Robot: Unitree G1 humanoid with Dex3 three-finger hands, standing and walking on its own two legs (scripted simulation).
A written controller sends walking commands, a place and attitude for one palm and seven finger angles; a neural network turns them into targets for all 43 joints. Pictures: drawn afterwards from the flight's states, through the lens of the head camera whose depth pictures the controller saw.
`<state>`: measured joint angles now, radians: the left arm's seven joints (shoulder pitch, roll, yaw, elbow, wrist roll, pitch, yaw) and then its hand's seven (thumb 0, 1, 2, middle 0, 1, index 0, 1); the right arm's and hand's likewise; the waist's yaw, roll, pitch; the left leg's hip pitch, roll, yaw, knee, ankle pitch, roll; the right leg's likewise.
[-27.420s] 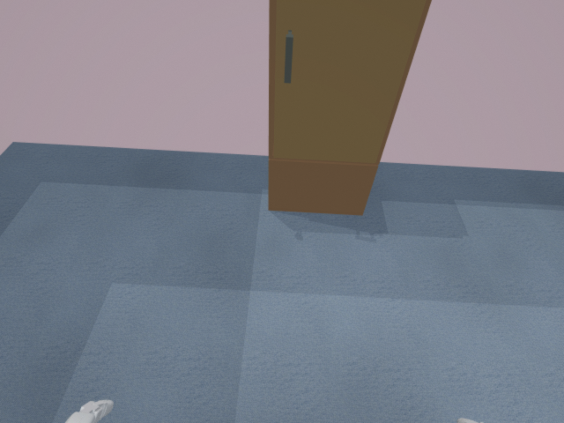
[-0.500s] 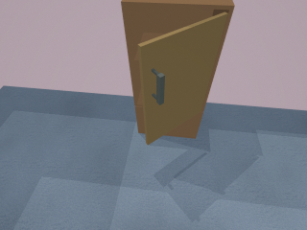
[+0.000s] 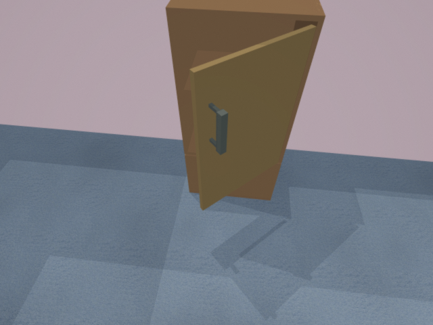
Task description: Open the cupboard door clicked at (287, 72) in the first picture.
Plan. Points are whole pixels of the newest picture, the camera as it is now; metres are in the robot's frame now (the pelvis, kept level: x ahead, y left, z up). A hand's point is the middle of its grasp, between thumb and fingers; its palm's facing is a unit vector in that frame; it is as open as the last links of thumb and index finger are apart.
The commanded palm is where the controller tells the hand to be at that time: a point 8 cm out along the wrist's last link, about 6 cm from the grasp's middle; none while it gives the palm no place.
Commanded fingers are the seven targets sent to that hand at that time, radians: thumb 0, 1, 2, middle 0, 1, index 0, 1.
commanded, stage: look to check the result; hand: left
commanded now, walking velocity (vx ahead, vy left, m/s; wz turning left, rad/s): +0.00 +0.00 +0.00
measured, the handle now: (217, 129) +0.59 +0.03 +0.00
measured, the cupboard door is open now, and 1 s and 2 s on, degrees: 43 43 43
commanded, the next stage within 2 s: walk to a spot facing it in 0.50 s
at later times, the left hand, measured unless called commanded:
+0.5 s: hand out of the picture +0.00 +0.16 -0.18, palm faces +0.04 -0.98 -0.17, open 7.4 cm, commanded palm none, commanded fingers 0.00 0.90 0.90 -0.20 -0.30 -0.20 -0.30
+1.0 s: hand out of the picture +0.06 +0.18 -0.18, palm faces -0.09 -0.96 -0.25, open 7.4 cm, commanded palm none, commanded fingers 0.00 0.90 0.90 -0.20 -0.30 -0.20 -0.30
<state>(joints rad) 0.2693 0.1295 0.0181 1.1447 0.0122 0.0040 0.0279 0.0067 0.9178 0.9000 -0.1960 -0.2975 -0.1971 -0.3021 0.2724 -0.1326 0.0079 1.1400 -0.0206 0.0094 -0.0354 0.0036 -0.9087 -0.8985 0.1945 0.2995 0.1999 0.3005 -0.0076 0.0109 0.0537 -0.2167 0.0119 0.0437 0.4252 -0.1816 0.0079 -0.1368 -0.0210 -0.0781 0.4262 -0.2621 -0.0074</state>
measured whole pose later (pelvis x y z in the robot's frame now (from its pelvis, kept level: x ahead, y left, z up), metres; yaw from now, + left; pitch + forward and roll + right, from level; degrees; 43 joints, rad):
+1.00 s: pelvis +0.01 -0.02 -0.01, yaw -9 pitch +1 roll +2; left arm 0.21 0.19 0.09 1.03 0.03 0.07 -0.01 0.01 0.91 0.90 -0.20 -0.30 -0.20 -0.30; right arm 0.19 -0.19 -0.05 1.02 -0.03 0.02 -0.05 0.00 -0.90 -0.90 0.20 0.30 0.20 0.30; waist 0.01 0.00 0.12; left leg -0.26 0.08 0.19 0.55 -0.28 -0.01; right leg -0.34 0.00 -0.02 0.78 -0.47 -0.02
